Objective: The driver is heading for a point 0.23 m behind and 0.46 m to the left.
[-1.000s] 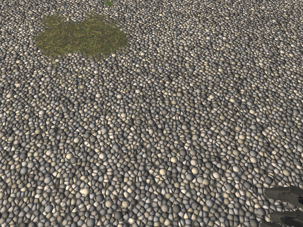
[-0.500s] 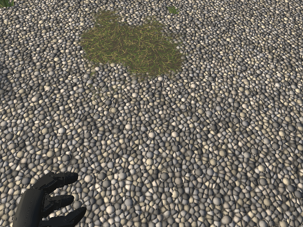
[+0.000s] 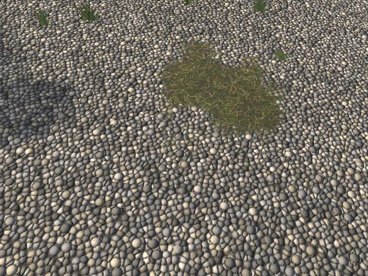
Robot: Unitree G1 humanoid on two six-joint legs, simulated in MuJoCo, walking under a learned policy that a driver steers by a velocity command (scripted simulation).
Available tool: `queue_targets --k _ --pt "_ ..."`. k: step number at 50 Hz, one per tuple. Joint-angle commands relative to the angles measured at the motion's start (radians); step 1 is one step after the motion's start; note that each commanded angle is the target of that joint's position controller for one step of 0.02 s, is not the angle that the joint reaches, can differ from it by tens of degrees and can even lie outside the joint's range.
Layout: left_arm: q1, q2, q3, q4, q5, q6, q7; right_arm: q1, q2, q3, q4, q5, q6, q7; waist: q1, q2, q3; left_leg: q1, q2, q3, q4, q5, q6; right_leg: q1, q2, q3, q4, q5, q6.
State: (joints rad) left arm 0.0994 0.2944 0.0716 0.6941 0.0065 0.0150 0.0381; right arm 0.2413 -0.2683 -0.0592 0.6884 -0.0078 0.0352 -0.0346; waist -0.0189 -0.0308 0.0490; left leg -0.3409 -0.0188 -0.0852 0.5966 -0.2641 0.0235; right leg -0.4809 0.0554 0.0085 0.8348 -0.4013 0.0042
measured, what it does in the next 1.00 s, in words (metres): steps to the left, turning left: right foot, then left foot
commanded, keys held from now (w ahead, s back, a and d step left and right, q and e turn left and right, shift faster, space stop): q+shift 0.32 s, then w+q+shift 0.68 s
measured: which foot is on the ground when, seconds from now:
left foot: down 0.00-0.26, up 0.28-0.80, down 0.82-1.00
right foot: up 0.00-0.24, down 0.26-0.84, up 0.86-1.00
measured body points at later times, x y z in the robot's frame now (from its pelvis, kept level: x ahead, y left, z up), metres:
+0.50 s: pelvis +0.02 -0.03 +0.01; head +0.03 -0.02 +0.46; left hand +0.02 +0.29 -0.08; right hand +0.27 -0.24 -0.07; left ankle -0.04 +0.12 -0.62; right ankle +0.03 -0.13 -0.73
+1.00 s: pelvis +0.15 +0.26 -0.01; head +0.15 +0.29 +0.44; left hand +0.01 +0.51 -0.12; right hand +0.43 +0.15 -0.11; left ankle +0.09 +0.26 -0.73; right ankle +0.27 +0.10 -0.64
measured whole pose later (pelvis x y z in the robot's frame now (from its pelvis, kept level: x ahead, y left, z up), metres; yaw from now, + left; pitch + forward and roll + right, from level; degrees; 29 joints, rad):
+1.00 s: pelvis +0.15 +0.26 -0.01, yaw +53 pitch +1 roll +0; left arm 0.23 0.29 0.02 0.68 0.07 -0.04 -0.03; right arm 0.33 -0.31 -0.05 0.71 -0.02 -0.01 0.02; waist 0.01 -0.04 0.03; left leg -0.26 -0.14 -0.01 0.57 -0.33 0.13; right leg -0.53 -0.17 0.03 1.24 -0.33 0.05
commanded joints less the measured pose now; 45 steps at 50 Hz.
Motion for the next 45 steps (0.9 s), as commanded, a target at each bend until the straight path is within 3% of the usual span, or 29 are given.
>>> queue_targets --k 1,3,6,9,11,12,13,14,15,16,17,18,19,21,23,27,28,29,31,34,37,38,39,40,41,42,43,44,45 --pt "-0.008 0.075 0.029 -0.074 0.002 -0.016 -0.002 -0.085 -0.174 -0.057 -0.11 0.021 -0.034 -0.013 0.037 0.131 -0.105 0.167 0.229 -0.364 -0.247 0.315 0.208 -0.17 0.001 0.092 0.248 -0.057 0.028" --pt "-0.046 0.043 0.021 -0.09 0.003 -0.022 -0.005 -0.091 -0.164 -0.058 -0.118 0.032 -0.017 -0.015 0.035 0.126 -0.143 0.184 0.175 -0.325 -0.207 0.437 0.182 -0.119 0.017 0.068 0.172 -0.013 0.053" --pt "-0.086 0.02 0.009 -0.106 -0.015 -0.031 -0.021 -0.061 -0.181 -0.075 -0.126 0.028 0.004 -0.022 0.014 0.171 -0.181 0.228 0.147 -0.36 -0.176 0.451 0.17 -0.043 0.039 0.075 -0.033 0.011 0.064" --pt "-0.054 0.05 0.017 -0.096 -0.026 -0.034 -0.036 -0.064 -0.2 -0.087 -0.142 0.031 0.013 -0.017 0.014 0.223 -0.193 0.204 0.143 -0.451 -0.187 0.404 0.166 0.086 0.051 0.089 -0.21 0.024 0.057" --pt "0.006 0.073 0.031 -0.075 -0.026 -0.035 -0.039 -0.097 -0.198 -0.089 -0.154 0.05 0.014 -0.013 0.046 0.234 -0.182 0.167 0.11 -0.481 -0.174 0.317 0.137 0.193 0.043 0.081 -0.4 0.114 0.041" --pt "0.049 0.09 0.042 -0.054 -0.023 -0.033 -0.036 -0.105 -0.183 -0.085 -0.16 0.059 0.014 -0.014 0.061 0.212 -0.185 0.095 0.07 -0.456 -0.143 0.204 0.099 0.307 0.001 0.076 -0.51 0.22 0.023" --pt "0.057 0.133 0.054 -0.053 -0.013 -0.025 -0.031 -0.037 -0.13 -0.073 -0.151 0.051 0.018 -0.014 0.025 0.063 -0.218 -0.052 -0.016 -0.356 0.017 -0.12 0.049 0.466 -0.175 0.208 -0.525 0.263 -0.039" --pt "0.013 0.206 0.063 -0.071 0.031 -0.019 -0.035 -0.007 -0.13 -0.078 -0.177 0.051 0.009 -0.011 -0.021 -0.248 -0.164 -0.293 -0.156 -0.164 0.222 -0.363 -0.008 0.456 -0.406 0.487 -0.557 0.423 -0.198" --pt "-0.03 0.165 0.06 -0.093 0.045 -0.03 -0.032 -0.007 -0.227 -0.106 -0.164 0.029 -0.004 -0.006 -0.02 -0.194 -0.115 -0.334 -0.051 -0.154 0.433 -0.325 -0.058 0.382 -0.484 0.507 -0.587 0.448 -0.268" --pt "-0.093 0.103 0.043 -0.111 0.038 -0.034 -0.022 -0.008 -0.27 -0.121 -0.142 0.033 0.0 -0.002 -0.036 -0.112 -0.091 -0.315 -0.02 -0.118 0.527 -0.247 -0.073 0.341 -0.423 0.383 -0.569 0.421 -0.241" --pt "-0.101 0.082 0.038 -0.113 0.022 -0.034 -0.012 0.006 -0.248 -0.117 -0.122 0.029 0.011 -0.003 -0.036 -0.064 -0.095 -0.337 0.001 -0.086 0.563 -0.146 -0.075 0.351 -0.346 0.297 -0.586 0.193 -0.189" --pt "-0.085 0.086 0.038 -0.106 -0.004 -0.037 0.0 0.004 -0.219 -0.107 -0.127 0.024 0.016 -0.001 -0.022 -0.097 -0.088 -0.407 0.021 -0.063 0.621 -0.071 -0.077 0.391 -0.324 0.274 -0.607 0.054 -0.163" --pt "-0.042 0.095 0.035 -0.097 -0.015 -0.043 0.007 -0.01 -0.193 -0.095 -0.137 0.028 0.013 0.009 0.003 -0.112 -0.08 -0.458 0.047 -0.031 0.669 -0.035 -0.077 0.414 -0.322 0.253 -0.636 -0.033 -0.156" --pt "0.05 0.111 0.037 -0.078 -0.008 -0.057 0.008 -0.065 -0.171 -0.08 -0.164 0.039 -0.004 0.021 0.054 -0.101 -0.067 -0.537 0.08 0.024 0.679 -0.008 -0.08 0.472 -0.322 0.223 -0.671 -0.147 -0.149" --pt "0.125 0.128 0.042 -0.058 -0.002 -0.071 0.002 -0.114 -0.156 -0.069 -0.185 0.039 -0.02 0.026 0.093 -0.087 -0.048 -0.602 0.11 0.035 0.653 0.002 -0.085 0.53 -0.338 0.204 -0.688 -0.19 -0.149" --pt "0.172 0.154 0.05 -0.031 0.006 -0.091 -0.012 -0.125 -0.132 -0.056 -0.198 0.045 -0.036 0.036 0.095 -0.094 -0.005 -0.629 0.155 0.027 0.597 0.056 -0.089 0.541 -0.375 0.123 -0.721 -0.145 -0.153" --pt "0.249 0.16 0.044 -0.001 0.046 -0.082 -0.029 -0.178 -0.128 -0.048 -0.194 -0.072 -0.003 0.091 0.104 0.03 0.01 -0.561 0.099 0.061 0.566 0.054 -0.065 0.474 -0.386 0.053 -0.731 -0.158 -0.136" --pt "0.247 0.171 0.049 0.003 0.046 -0.083 -0.036 -0.183 -0.11 -0.046 -0.2 -0.06 0.008 0.118 0.098 -0.037 0.031 -0.549 0.108 0.07 0.535 0.074 -0.051 0.452 -0.383 0.009 -0.733 -0.15 -0.12" --pt "0.235 0.172 0.047 0.008 0.039 -0.089 -0.036 -0.197 -0.112 -0.042 -0.202 -0.031 0.01 0.144 0.082 -0.109 0.051 -0.531 0.13 0.075 0.48 0.11 -0.028 0.442 -0.399 -0.044 -0.748 -0.158 -0.101" --pt "0.258 0.18 0.049 0.026 0.039 -0.09 -0.03 -0.264 -0.116 -0.032 -0.216 -0.025 0.002 0.154 0.086 -0.111 0.085 -0.493 0.145 0.112 0.362 0.064 0.014 0.474 -0.427 -0.126 -0.769 -0.142 -0.09" --pt "0.305 0.192 0.052 0.061 0.045 -0.074 -0.027 -0.33 -0.108 -0.015 -0.228 -0.03 -0.002 0.154 0.101 -0.107 0.117 -0.435 0.13 0.18 0.249 -0.053 0.078 0.531 -0.426 -0.225 -0.742 -0.038 -0.084" --pt "0.31 0.199 0.051 0.071 0.044 -0.067 -0.026 -0.324 -0.106 -0.011 -0.226 -0.032 -0.002 0.149 0.089 -0.108 0.113 -0.38 0.105 0.215 0.212 -0.104 0.103 0.54 -0.423 -0.263 -0.699 0.103 -0.08" --pt "0.302 0.212 0.049 0.076 0.04 -0.062 -0.028 -0.268 -0.112 -0.012 -0.208 -0.031 -0.003 0.137 0.049 -0.107 0.072 -0.257 0.045 0.265 0.18 -0.157 0.129 0.533 -0.414 -0.307 -0.595 0.432 -0.073" --pt "0.299 0.236 0.052 0.081 0.03 -0.055 -0.032 -0.124 -0.132 -0.026 -0.161 -0.025 -0.01 0.117 -0.024 -0.081 -0.02 -0.061 -0.042 0.307 0.169 -0.193 0.151 0.51 -0.405 -0.347 -0.367 0.826 -0.076" --pt "0.267 0.256 0.049 0.067 0.013 -0.049 -0.039 0.119 -0.158 -0.049 -0.08 -0.019 -0.022 0.096 -0.155 -0.023 -0.163 0.28 -0.114 0.293 0.098 -0.113 0.178 0.373 -0.382 -0.374 -0.037 1.02 -0.062" --pt "0.263 0.181 0.025 0.018 0.019 -0.053 -0.053 0.263 -0.271 -0.088 -0.021 -0.018 -0.025 0.077 -0.193 0.167 -0.241 0.599 -0.003 0.027 -0.031 -0.308 0.207 0.019 -0.297 -0.353 0.323 0.542 -0.017" --pt "0.165 0.086 0.003 -0.097 0.041 -0.076 -0.068 0.211 -0.402 -0.11 -0.057 0.004 -0.02 0.063 -0.129 0.394 -0.273 0.699 0.215 -0.578 -0.292 -0.663 0.289 -0.355 -0.116 -0.186 0.595 -0.143 0.043" --pt "0.013 0.148 0.007 -0.148 0.056 -0.086 -0.071 0.204 -0.369 -0.098 -0.075 -0.004 -0.025 0.058 -0.162 0.191 -0.22 0.653 0.251 -0.673 -0.362 -0.51 0.279 -0.463 -0.128 0.002 0.653 -0.061 0.04" --pt "0.021 0.141 0.0 -0.149 0.045 -0.094 -0.07 0.213 -0.335 -0.087 -0.039 -0.016 -0.029 0.051 -0.124 0.132 -0.14 0.591 0.262 -0.577 -0.33 -0.324 0.281 -0.479 -0.161 0.006 0.623 0.01 0.027"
